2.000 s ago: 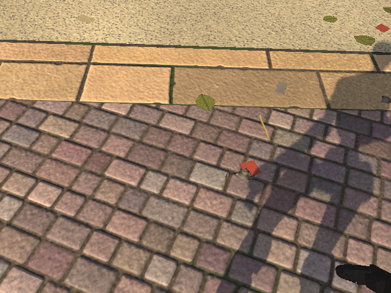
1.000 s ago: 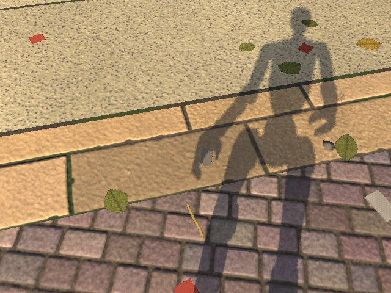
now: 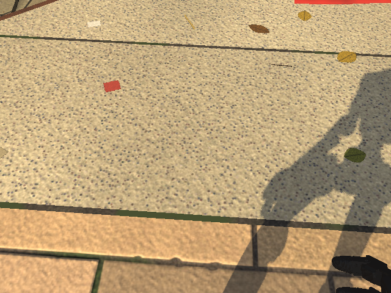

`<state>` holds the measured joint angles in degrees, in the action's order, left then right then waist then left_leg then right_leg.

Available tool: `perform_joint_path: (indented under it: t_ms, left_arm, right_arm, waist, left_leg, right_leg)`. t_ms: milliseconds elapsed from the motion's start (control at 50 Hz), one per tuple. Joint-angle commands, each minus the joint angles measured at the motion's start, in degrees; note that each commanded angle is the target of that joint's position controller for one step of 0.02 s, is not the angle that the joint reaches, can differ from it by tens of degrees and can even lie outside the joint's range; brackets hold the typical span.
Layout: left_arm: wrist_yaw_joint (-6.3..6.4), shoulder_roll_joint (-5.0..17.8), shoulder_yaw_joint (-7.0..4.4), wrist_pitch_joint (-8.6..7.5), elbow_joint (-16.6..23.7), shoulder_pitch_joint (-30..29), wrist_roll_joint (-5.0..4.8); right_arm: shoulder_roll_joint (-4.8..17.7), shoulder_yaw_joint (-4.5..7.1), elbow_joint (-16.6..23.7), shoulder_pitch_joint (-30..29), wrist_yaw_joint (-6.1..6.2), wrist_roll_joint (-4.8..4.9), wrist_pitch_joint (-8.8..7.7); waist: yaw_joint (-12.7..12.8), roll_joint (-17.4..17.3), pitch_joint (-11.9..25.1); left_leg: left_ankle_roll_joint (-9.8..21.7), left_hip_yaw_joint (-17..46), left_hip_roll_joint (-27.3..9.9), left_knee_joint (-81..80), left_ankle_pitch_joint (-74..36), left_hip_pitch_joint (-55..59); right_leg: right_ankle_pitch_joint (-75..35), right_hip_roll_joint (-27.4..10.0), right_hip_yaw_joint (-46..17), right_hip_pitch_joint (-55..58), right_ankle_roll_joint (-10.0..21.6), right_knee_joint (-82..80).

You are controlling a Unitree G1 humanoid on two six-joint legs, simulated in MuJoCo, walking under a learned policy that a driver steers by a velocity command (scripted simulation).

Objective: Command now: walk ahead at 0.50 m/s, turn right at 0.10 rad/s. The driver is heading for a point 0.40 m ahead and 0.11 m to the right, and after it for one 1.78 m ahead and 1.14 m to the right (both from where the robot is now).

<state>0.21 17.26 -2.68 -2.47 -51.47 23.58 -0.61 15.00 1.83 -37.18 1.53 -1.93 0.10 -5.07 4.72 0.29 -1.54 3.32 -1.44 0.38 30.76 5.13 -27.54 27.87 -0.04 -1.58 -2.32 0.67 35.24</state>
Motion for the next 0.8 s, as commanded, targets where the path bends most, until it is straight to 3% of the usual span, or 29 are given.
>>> perform_joint_path:
  t_ms: [20, 40, 60, 80, 100, 160, 220, 300, 360, 400, 440, 460, 480, 500, 520, 540, 560, 580, 600, 620, 660, 720, 800]
  left_arm:
    - [-0.38, 6.78, -0.56, -2.55, 4.59, 2.03, -1.20]
    - [-0.56, 8.69, -1.34, -2.95, 6.30, -3.41, -2.19]
    - [-0.32, 7.77, -1.29, -2.93, 6.59, -5.86, -1.85]
    - [-0.12, 7.02, -1.58, -2.39, 6.48, -7.15, -0.96]
    - [-0.18, 5.75, -1.56, -1.71, 6.20, -4.64, -1.08]
    - [-0.02, 3.28, -1.43, 0.05, 5.88, -4.39, -1.17]
    - [-0.17, 2.63, -1.44, 0.28, 7.56, -8.48, -0.70]
    - [-1.65, 1.20, -0.71, -0.36, 9.85, -15.65, -0.47]
    - [-2.65, 0.82, -0.35, -0.36, 12.76, -21.08, -0.50]
    - [-3.45, 1.36, -0.62, -0.38, 14.58, -22.59, -0.06]
    - [-4.13, 3.26, -1.66, -0.40, 15.00, -19.05, 0.28]
    - [-4.20, 4.93, -2.63, -0.37, 13.94, -13.70, 0.18]
    - [-3.65, 7.72, -4.20, -0.42, 12.06, -5.79, 0.18]
    - [-2.20, 12.27, -5.66, 0.03, 11.30, -0.52, 0.33]
    - [-1.23, 17.43, -5.89, 0.38, 13.95, -5.10, 1.11]
    - [-1.55, 14.22, -5.17, 0.51, 15.69, -3.56, 1.19]
    - [-1.65, 11.37, -4.42, 0.44, 16.40, -7.01, 1.00]
    - [-1.59, 9.31, -4.03, 0.37, 15.99, -10.15, -0.08]
    - [-1.13, 7.12, -3.35, 0.56, 16.35, -12.56, -0.57]
    - [-0.90, 7.24, -3.32, 0.81, 16.77, -13.68, 0.15]
    - [-0.77, 8.28, -3.74, 1.05, 17.34, -14.89, 1.06]
    - [0.22, 9.81, -4.31, 1.57, 17.20, -14.39, 0.64]
    - [1.50, 9.78, -4.27, 3.40, 17.73, -15.12, 0.01]
  right_arm:
    - [10.56, 3.91, -2.06, 22.54, 0.70, 0.23, 0.46]
    - [8.95, 3.26, -2.01, 18.94, 0.93, 0.29, 0.34]
    - [8.00, 2.89, -1.95, 15.44, 0.90, -0.13, 0.16]
    - [5.94, 2.39, -2.10, 12.88, 0.64, -0.49, -0.13]
    - [6.14, 2.46, -2.38, 11.51, 0.69, -0.98, -0.62]
    - [5.90, 2.84, -4.11, 10.35, 0.70, -0.92, -1.87]
    - [7.15, 3.31, -5.87, 11.29, 1.34, -1.18, -1.96]
    - [8.78, 3.58, -7.36, 12.44, 2.12, -0.73, -1.39]
    - [9.99, 4.01, -9.35, 15.93, 2.44, -0.03, -0.27]
    - [10.64, 4.21, -9.81, 15.64, 2.85, 0.36, 1.10]
    - [12.15, 4.60, -9.29, 14.58, 3.77, 0.81, 2.37]
    - [12.62, 4.75, -8.82, 13.70, 4.21, 0.93, 2.95]
    - [12.38, 4.57, -8.17, 12.35, 4.48, 1.20, 3.22]
    - [10.37, 3.73, -7.22, 14.09, 4.37, 0.05, 2.64]
    - [3.30, 1.36, -5.12, 21.48, 3.08, -2.16, 1.32]
    - [8.99, 2.12, -5.93, 19.69, 2.00, -0.82, -0.05]
    - [10.36, 2.57, -3.89, 13.01, 1.86, 1.35, -0.21]
    - [9.28, 2.40, -3.35, 10.78, 2.52, 0.98, 0.12]
    - [9.64, 2.71, -3.85, 10.23, 3.40, -0.06, 0.97]
    - [9.99, 2.95, -3.71, 10.85, 3.65, -0.35, 1.92]
    - [8.55, 2.81, -3.83, 13.05, 3.89, -0.72, 3.10]
    - [7.29, 2.41, -3.47, 11.84, 4.44, -1.04, 3.70]
    - [7.33, 2.43, -2.11, 7.19, 4.22, -0.51, 4.53]
  waist:
    - [-11.31, -10.77, 19.02]
    - [-10.80, -8.12, 10.77]
    - [-8.98, -4.19, 6.94]
    - [-7.54, -3.04, 3.29]
    - [-5.33, -6.56, 3.52]
    - [-3.83, -4.71, 1.22]
    - [-4.46, -3.19, -0.49]
    - [-7.00, -2.24, -2.21]
    - [-9.03, -1.48, -3.81]
    - [-8.42, -2.14, -4.22]
    - [-5.80, -4.97, -0.23]
    - [-2.97, -5.67, 2.98]
    - [1.40, -4.35, 7.05]
    - [3.26, 2.79, 11.90]
    - [-4.49, 17.28, 19.97]
    - [0.52, 7.49, 31.24]
    - [0.71, 3.78, 24.20]
    - [-1.47, -0.66, 14.59]
    - [-3.03, -1.31, 10.83]
    - [-4.73, 0.28, 8.41]
    - [-6.63, 2.07, 7.93]
    - [-6.44, 3.08, 10.12]
    - [-5.09, 5.30, 9.77]
  left_leg:
    - [12.81, 38.63, -22.35, -11.63, 15.27, 47.88]
    - [10.47, 29.74, -20.56, -13.23, 13.11, 40.16]
    - [9.23, 23.95, -18.22, -15.10, 7.97, 32.79]
    - [7.83, 18.70, -15.45, -17.35, 3.55, 27.26]
    - [8.15, 15.76, -15.42, -19.16, 1.12, 23.70]
    - [8.70, 8.86, -14.68, -23.02, -4.25, 18.71]
    - [8.29, 2.88, -14.17, -24.02, -9.68, 20.00]
    - [6.36, -4.33, -12.75, -24.92, -10.95, 21.26]
    - [5.94, -6.21, -14.83, -23.32, -13.05, 27.72]
    - [4.73, -8.02, -15.41, -18.37, -25.25, 31.10]
    - [2.90, -9.19, -15.11, -9.63, -44.02, 33.07]
    - [1.84, -9.59, -14.33, -2.14, -49.00, 32.40]
    - [-0.18, -10.43, -12.08, 8.89, -45.67, 28.40]
    - [-3.81, -10.57, -8.22, 25.61, -23.82, 16.11]
    - [-8.38, -5.96, 3.66, 50.24, 32.91, -7.73]
    - [-7.50, 7.93, 2.85, 55.45, 33.82, -8.82]
    - [-5.96, 8.51, -0.29, 53.21, 29.39, -11.00]
    - [-5.82, 7.04, -2.43, 46.93, 25.17, -12.52]
    - [-6.01, 6.69, -4.14, 42.40, 22.81, -10.83]
    - [-6.18, 6.63, -4.34, 39.92, 21.15, -6.73]
    - [-7.13, 5.73, -3.28, 34.86, 19.76, -2.34]
    - [-8.72, 5.79, -1.94, 26.96, 15.44, -1.68]
    - [-9.26, 7.04, -0.64, 19.03, 9.15, -0.63]
  right_leg:
    - [5.09, 0.05, -6.87, -38.86, 1.27, 37.48]
    - [-0.58, -2.28, -5.76, -41.06, 1.61, 36.97]
    - [-5.44, -4.60, -4.62, -38.93, 1.17, 34.62]
    - [-8.61, -5.86, -4.46, -37.21, 0.95, 31.80]
    - [-11.11, -7.10, -4.93, -33.64, 0.34, 31.04]
    - [-14.23, -7.80, -5.06, -32.85, -1.01, 28.84]
    - [-22.61, -7.48, -5.82, -36.96, -1.68, 21.39]
    - [-32.98, -6.34, -1.16, -34.42, -0.84, 7.96]
    - [-32.03, -5.81, 0.77, -36.84, 0.51, 2.71]
    - [-28.20, -4.22, 3.14, -36.62, 1.57, 0.01]
    - [-23.05, -0.36, 6.49, -30.16, 3.23, -0.12]
    - [-21.74, 1.87, 7.50, -23.85, 4.37, -0.63]
    - [-27.00, 3.73, 6.93, -12.79, 6.23, -5.33]
    - [-45.49, -2.71, -2.93, 2.58, 9.48, -6.66]
    - [-68.01, -20.27, -30.80, 23.58, 23.67, -4.15]
    - [-61.79, -22.39, -37.04, 24.11, 26.48, -8.69]
    - [-56.05, -18.98, -28.56, 18.27, 22.98, -9.83]
    - [-51.56, -15.32, -22.46, 8.40, 19.39, -11.60]
    - [-47.72, -13.33, -19.51, 1.28, 17.40, -13.29]
    - [-46.93, -12.05, -18.44, -5.73, 16.91, -15.04]
    - [-49.21, -10.36, -16.44, -12.24, 16.74, -16.25]
    - [-50.41, -8.96, -15.28, -13.20, 15.78, -15.15]
    - [-30.22, -6.50, -17.89, -14.56, 12.55, -15.53]
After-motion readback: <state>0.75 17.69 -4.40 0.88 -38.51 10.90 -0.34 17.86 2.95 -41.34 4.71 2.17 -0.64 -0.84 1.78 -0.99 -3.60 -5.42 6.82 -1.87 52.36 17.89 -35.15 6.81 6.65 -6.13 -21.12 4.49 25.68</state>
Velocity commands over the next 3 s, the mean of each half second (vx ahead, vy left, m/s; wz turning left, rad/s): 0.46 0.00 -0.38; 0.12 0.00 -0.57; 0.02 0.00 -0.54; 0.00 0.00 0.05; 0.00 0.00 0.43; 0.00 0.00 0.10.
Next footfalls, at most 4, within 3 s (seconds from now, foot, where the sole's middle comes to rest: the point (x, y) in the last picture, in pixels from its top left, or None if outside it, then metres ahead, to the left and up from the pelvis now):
0.50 right None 0.41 -0.16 -0.76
0.98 left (209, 268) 0.54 0.02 -0.76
1.38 right None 0.35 -0.18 -0.76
1.76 left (218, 275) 0.52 -0.01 -0.76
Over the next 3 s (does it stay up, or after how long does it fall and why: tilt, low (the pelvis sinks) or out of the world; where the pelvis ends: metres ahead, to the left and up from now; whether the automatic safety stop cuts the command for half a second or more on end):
stays up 0.43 -0.05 0.01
